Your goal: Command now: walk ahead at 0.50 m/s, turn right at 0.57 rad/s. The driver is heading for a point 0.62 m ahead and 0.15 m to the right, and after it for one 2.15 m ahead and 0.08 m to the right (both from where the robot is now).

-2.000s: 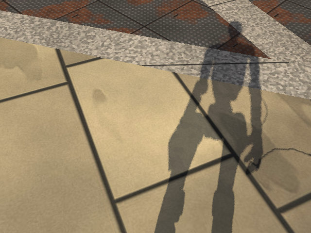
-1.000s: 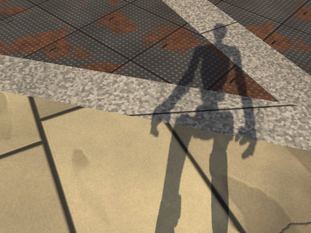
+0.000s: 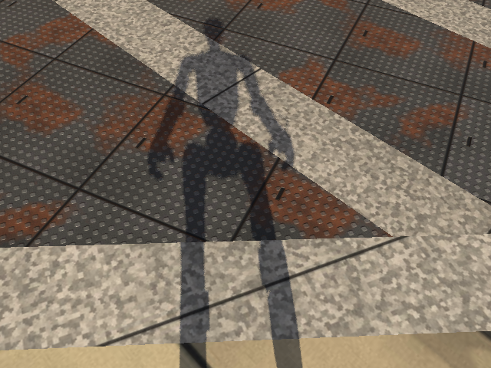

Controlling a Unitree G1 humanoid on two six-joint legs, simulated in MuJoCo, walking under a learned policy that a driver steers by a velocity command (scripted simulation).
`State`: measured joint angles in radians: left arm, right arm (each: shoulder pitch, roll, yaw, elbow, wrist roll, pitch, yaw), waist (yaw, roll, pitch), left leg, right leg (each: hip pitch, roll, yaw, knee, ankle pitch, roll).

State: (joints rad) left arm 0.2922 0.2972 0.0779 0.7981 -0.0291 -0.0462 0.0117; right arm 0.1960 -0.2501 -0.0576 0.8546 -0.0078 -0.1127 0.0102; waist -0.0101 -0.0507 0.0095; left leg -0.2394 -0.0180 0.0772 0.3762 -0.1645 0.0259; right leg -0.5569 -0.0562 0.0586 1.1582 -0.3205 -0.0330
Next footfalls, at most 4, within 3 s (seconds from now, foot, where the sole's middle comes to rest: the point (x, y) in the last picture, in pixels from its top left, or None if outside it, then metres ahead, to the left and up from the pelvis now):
0.34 right None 0.31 -0.18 -0.78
0.86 left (279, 313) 0.65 -0.09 -0.78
1.36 right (363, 265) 0.81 -0.36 -0.78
1.98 left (246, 210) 1.14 -0.01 -0.94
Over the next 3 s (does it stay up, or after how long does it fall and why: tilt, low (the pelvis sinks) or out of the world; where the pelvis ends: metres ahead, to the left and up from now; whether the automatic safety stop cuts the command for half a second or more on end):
stays up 1.59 0.05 -0.17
